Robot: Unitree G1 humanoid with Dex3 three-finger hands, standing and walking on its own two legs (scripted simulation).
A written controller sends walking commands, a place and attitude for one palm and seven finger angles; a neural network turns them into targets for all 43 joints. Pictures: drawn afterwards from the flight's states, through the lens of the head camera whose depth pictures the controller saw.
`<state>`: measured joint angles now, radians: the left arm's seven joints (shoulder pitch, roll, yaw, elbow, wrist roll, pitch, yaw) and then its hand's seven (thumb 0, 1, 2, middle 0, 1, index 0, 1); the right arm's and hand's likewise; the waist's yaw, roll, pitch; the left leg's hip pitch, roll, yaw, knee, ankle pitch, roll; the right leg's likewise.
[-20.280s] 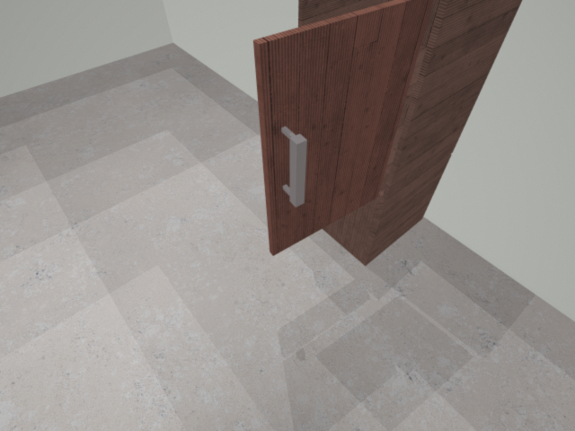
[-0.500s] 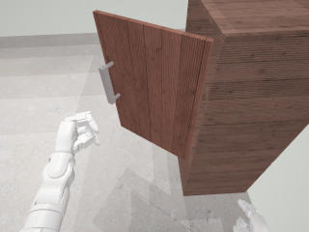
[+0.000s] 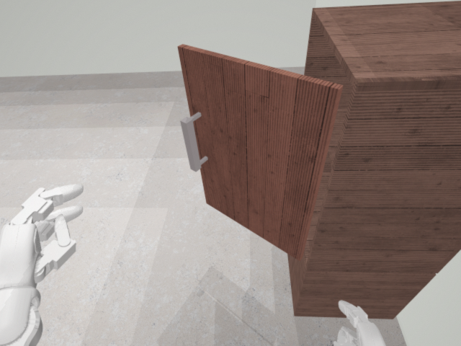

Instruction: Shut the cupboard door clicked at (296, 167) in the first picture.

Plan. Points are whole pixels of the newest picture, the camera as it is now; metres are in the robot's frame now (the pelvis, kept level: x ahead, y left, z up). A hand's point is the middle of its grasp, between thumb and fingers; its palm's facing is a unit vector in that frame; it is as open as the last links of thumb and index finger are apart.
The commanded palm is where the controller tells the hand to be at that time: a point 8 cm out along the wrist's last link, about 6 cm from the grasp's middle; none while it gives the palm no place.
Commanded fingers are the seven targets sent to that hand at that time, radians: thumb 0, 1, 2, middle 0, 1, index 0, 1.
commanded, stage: draw the hand back to the body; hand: left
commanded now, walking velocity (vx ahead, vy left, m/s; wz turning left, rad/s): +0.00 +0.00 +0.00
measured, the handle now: (196, 142) +0.65 +0.19 -0.02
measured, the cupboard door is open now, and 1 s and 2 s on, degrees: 54 54 54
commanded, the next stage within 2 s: step back with the hand held close in 0.44 s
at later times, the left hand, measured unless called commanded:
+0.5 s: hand (60, 257) +0.18 +0.25 +0.16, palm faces +0.44 -0.80 -0.40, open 7.4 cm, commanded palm +0.13 +0.29 +0.17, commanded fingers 0.00 0.90 0.90 -0.20 -0.30 -0.20 -0.30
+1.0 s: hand (42, 259) +0.18 +0.27 +0.15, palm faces +0.36 -0.77 -0.53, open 7.4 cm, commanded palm +0.12 +0.31 +0.17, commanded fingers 0.00 0.90 0.90 -0.20 -0.30 -0.20 -0.30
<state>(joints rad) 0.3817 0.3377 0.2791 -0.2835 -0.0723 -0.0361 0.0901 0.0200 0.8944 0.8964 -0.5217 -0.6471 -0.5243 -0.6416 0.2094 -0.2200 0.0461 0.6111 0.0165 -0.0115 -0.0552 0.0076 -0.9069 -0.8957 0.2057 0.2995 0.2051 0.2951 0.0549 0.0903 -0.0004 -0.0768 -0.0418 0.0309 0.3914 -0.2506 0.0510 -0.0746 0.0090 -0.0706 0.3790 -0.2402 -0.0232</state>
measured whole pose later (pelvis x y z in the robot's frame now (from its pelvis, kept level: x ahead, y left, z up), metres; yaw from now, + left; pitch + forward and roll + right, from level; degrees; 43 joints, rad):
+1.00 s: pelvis -0.03 +0.01 -0.01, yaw -1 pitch +2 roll +0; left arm 0.56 0.45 0.41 -0.45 -0.07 -0.13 0.13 0.02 0.89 0.90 -0.21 -0.30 -0.21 -0.30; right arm 0.18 -0.25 -0.02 0.54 0.03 0.06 -0.09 0.01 -0.91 -0.90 0.20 0.30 0.20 0.29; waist 0.00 0.05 -0.01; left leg -0.29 -0.05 0.06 0.52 -0.26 0.07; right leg -0.30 -0.01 -0.05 0.52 -0.24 -0.01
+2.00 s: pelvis -0.14 +0.00 -0.02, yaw -1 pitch +4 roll -3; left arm 0.50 0.40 0.45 -0.52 -0.05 -0.27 0.14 0.02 0.89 0.90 -0.21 -0.30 -0.21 -0.30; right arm 0.14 -0.18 0.00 0.64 -0.02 -0.09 -0.06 0.01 -0.91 -0.90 0.21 0.30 0.21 0.30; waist 0.02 0.01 -0.02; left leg -0.53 0.02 0.03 0.52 -0.08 0.06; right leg -0.24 0.09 0.04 0.49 -0.34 -0.01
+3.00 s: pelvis -0.32 +0.02 -0.01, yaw -1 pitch +0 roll -1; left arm 0.51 0.43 0.43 -0.45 -0.05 -0.17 0.15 0.02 0.89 0.90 -0.21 -0.30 -0.21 -0.30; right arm 0.28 -0.19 0.01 0.64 -0.01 -0.09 -0.08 0.01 -0.91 -0.90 0.20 0.30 0.20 0.29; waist -0.08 -0.02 -0.07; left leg -0.43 -0.04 0.00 0.47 -0.09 0.03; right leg -0.10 0.03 0.01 0.50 -0.43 -0.03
